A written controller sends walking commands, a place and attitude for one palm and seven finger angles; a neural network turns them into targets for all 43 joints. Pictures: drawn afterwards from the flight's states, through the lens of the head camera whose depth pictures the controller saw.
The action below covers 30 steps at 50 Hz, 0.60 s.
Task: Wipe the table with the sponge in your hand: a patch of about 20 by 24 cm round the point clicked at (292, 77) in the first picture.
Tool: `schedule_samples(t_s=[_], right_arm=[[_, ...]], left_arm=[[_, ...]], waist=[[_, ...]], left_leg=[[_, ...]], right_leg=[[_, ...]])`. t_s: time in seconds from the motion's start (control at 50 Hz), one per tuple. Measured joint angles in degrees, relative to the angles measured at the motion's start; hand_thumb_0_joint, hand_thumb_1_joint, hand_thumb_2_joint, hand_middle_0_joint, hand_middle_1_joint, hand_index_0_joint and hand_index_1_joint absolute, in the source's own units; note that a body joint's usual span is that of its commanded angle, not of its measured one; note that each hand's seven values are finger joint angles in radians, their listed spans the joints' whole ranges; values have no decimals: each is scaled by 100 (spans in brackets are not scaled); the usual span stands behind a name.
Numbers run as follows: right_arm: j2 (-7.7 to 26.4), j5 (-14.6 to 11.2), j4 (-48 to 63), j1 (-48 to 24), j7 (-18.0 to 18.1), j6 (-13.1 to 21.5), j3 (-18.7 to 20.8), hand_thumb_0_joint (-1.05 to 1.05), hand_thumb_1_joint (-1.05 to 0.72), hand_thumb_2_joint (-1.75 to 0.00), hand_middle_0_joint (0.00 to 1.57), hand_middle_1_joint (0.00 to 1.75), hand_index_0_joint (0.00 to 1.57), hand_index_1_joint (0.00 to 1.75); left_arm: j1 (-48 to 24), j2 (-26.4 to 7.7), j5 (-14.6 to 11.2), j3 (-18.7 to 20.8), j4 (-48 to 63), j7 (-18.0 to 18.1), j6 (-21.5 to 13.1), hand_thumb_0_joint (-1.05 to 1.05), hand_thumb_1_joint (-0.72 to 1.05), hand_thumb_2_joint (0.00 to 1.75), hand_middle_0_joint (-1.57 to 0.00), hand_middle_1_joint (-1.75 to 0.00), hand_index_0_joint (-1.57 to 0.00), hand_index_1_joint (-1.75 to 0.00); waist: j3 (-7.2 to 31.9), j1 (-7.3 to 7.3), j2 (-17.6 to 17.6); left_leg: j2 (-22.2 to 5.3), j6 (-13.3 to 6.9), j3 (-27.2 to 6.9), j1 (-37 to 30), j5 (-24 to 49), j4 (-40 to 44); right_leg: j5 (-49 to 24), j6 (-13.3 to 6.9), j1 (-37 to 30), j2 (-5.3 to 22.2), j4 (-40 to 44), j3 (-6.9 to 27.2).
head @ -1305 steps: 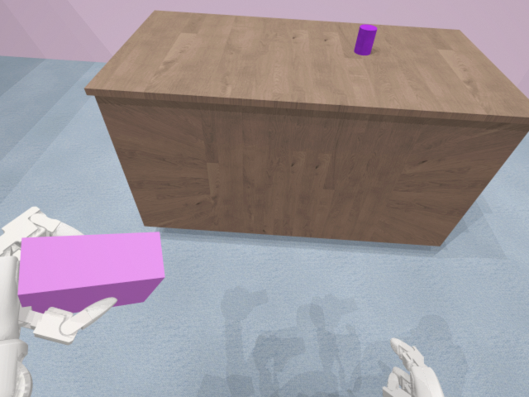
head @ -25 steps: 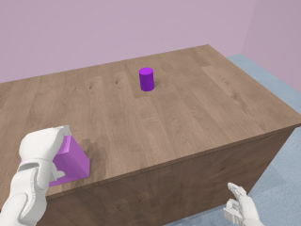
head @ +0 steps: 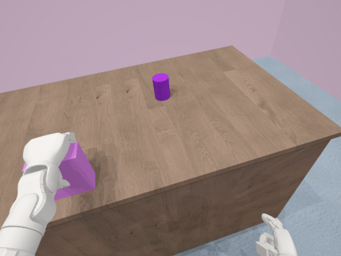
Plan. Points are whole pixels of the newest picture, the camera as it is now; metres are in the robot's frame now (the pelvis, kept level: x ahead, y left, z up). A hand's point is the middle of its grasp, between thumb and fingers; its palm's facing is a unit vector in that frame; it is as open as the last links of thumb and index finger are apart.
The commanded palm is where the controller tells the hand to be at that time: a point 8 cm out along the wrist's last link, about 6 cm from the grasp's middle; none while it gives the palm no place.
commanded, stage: wipe forward along the first lane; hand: left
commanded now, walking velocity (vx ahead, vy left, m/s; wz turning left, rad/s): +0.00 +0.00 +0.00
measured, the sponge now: (67, 177) +0.27 +0.32 +0.04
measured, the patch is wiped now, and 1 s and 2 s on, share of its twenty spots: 0.15 0.30 0.35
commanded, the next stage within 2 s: slide across to the middle lane in 1.20 s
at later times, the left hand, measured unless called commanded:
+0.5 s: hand (61, 145) +0.33 +0.35 +0.09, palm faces -0.09 -0.01 -1.00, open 9.8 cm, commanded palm +0.32 +0.34 +0.14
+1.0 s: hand (64, 132) +0.37 +0.36 +0.09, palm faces -0.10 +0.01 -0.99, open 9.9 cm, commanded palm +0.37 +0.36 +0.14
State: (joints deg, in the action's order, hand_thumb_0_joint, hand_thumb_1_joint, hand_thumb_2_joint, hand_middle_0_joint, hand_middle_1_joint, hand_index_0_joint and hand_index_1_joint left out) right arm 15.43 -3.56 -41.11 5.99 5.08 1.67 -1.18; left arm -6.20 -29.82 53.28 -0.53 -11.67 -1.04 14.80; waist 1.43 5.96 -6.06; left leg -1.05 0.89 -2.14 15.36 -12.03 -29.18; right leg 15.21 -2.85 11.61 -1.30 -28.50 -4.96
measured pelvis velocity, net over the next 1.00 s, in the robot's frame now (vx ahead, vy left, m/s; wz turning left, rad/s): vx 0.01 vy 0.02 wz -0.01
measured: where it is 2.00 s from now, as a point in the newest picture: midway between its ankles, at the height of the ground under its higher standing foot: outside the picture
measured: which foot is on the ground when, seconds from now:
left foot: down 0.00-1.00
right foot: down 0.00-1.00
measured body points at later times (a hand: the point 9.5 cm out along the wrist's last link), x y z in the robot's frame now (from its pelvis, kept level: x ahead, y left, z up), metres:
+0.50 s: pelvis +0.00 +0.00 +0.00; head +0.01 -0.04 +0.44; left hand +0.33 +0.34 +0.15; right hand +0.15 -0.26 -0.13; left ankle +0.04 +0.13 -0.74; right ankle +0.01 -0.09 -0.74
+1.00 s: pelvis +0.01 +0.02 -0.01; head +0.03 -0.01 +0.44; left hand +0.38 +0.36 +0.15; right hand +0.14 -0.24 -0.13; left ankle +0.04 +0.13 -0.74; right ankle +0.01 -0.09 -0.74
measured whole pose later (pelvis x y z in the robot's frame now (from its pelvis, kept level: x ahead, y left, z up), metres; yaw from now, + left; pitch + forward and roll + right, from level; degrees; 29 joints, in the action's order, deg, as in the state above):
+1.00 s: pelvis +0.01 +0.02 -0.01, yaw +0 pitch +6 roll -1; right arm 16.3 -5.1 -41.8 12.2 4.2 -2.4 0.6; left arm -30.9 -35.0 57.5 2.1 -44.0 1.5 6.7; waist 4.0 1.6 -4.7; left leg -0.5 -0.2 -1.8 25.4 -13.6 -33.3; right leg 15.9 -1.7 21.1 -0.8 -31.3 -4.4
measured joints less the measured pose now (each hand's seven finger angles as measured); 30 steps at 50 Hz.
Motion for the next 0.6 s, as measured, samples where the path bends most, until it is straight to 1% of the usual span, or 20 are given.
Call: schedule_samples(t_s=[0.06, 0.14, 0.28, 0.46, 0.6], right_arm=[[51, -20, -60, 59, 29, -35, 28, 1, -90, -90, 20, 30, 21, 30], [90, -39, -95, 126, 45, -81, 73, 1, -90, -90, 20, 30, 21, 30], [152, -63, -60, 299, 44, -165, 140, 1, -90, -90, 20, 30, 20, 30], [182, -93, -92, 455, 50, -234, 179, 1, -90, -90, 20, 30, 20, 30], [173, -114, -70, 565, 7, -302, 219, 1, -90, -90, 20, 30, 20, 30]], left_arm=[[-249, -52, 30, 15, -261, -1, -65, -1, -49, 105, -78, -133, -78, -133], [-561, -140, 62, 78, -651, -3, -144, 0, -49, 105, -78, -133, -78, -133], [-793, -280, 75, 221, -1147, -49, -323, 0, -50, 106, -78, -133, -78, -133], [-1317, -456, 92, 370, -1885, -9, -625, 1, -51, 107, -79, -132, -78, -133], [-1591, -479, 232, 346, -2248, 46, -715, 1, -51, 107, -78, -132, -78, -133]], waist=[[-16, -14, 15], [-6, -72, 31], [70, -198, 33], [83, -291, 56], [141, -344, 47]], left_leg=[[0, -3, -24, 79, -8, -41], [-12, -3, -33, 211, -16, -94], [-42, -23, 2, 393, -70, -197], [-47, -49, -8, 603, -107, -312], [-35, -45, 0, 764, -115, -360]], right_leg=[[15, -10, 72, -2, -42, -23], [24, -26, 208, -14, -100, -30], [52, -33, 403, -43, -191, 10], [68, -30, 597, -51, -274, 5], [62, -3, 746, -38, -294, 18]])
